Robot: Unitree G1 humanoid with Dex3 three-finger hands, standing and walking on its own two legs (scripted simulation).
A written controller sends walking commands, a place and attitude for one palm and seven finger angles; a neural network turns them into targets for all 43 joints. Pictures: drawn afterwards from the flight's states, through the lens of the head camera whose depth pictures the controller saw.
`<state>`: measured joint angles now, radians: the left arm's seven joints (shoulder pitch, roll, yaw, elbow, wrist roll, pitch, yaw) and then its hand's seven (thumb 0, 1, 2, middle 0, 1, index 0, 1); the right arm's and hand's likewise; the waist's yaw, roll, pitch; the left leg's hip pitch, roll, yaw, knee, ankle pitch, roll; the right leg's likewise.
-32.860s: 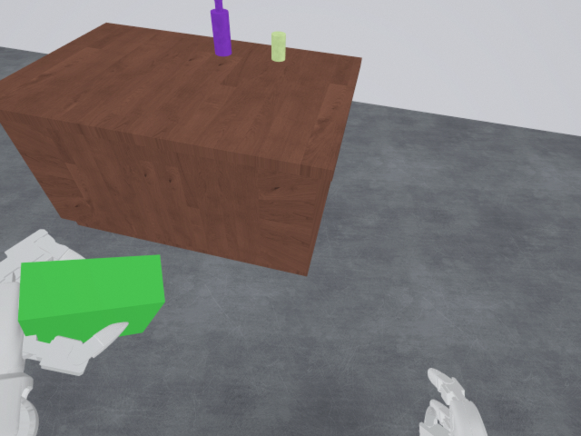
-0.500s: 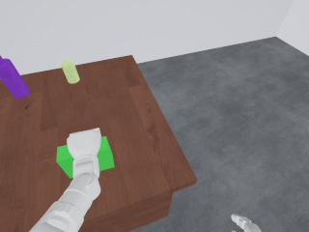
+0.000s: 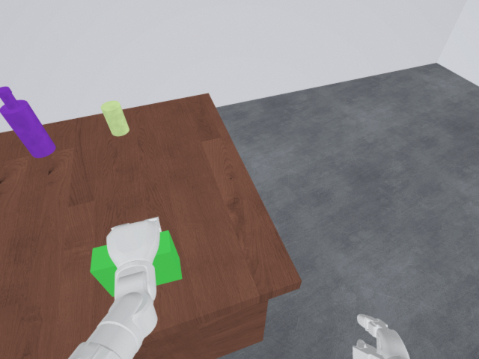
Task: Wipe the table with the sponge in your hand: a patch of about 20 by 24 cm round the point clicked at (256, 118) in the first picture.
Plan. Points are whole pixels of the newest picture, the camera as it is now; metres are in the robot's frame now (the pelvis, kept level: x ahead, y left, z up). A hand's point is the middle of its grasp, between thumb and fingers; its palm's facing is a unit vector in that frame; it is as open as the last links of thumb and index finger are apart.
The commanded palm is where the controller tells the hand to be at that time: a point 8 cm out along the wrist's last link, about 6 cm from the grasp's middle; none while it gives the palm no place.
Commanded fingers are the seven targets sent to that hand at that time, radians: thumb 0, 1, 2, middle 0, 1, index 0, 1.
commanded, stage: wipe back along the middle lane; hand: left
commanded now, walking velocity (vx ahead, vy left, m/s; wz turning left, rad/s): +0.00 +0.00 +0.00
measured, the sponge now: (142, 268) +0.29 +0.23 -0.06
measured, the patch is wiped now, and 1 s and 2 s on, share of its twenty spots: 0.65 0.65 0.65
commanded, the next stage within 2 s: slide across to the third lane in 0.80 s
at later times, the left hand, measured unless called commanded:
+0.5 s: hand (143, 259) +0.30 +0.22 -0.02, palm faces -0.08 -0.02 -1.00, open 9.0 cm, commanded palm +0.25 +0.20 +0.00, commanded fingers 0.00 0.10 1.30 -1.20 -1.60 -1.20 -1.60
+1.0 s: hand (144, 259) +0.30 +0.22 -0.03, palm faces -0.09 +0.00 -1.00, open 9.0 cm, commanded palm +0.26 +0.18 +0.01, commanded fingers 0.00 0.10 1.30 -1.20 -1.60 -1.20 -1.60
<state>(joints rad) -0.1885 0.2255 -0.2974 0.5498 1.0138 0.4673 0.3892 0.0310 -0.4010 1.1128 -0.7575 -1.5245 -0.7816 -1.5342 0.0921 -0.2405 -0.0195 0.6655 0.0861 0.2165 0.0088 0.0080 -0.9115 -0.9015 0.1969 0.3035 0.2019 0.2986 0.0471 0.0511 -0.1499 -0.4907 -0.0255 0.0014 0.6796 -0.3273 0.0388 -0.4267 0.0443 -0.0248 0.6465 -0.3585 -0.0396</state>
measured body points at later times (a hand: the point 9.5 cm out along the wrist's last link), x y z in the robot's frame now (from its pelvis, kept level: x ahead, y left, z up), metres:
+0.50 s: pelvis -0.01 -0.01 +0.00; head +0.00 -0.03 +0.45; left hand +0.30 +0.22 +0.03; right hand +0.17 -0.25 -0.11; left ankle +0.01 +0.09 -0.72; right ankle -0.02 -0.10 -0.72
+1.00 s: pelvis -0.01 +0.00 +0.00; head +0.00 -0.02 +0.45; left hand +0.30 +0.21 +0.03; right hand +0.17 -0.24 -0.11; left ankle +0.01 +0.09 -0.72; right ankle -0.02 -0.10 -0.72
